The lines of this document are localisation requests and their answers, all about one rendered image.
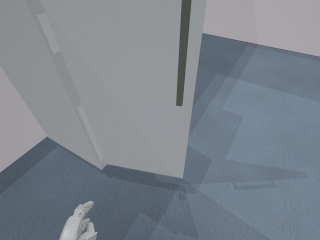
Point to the fridge door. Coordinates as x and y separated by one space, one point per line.
123 57

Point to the handle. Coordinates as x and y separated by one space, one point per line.
183 47

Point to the left robot hand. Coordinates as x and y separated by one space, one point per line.
75 225

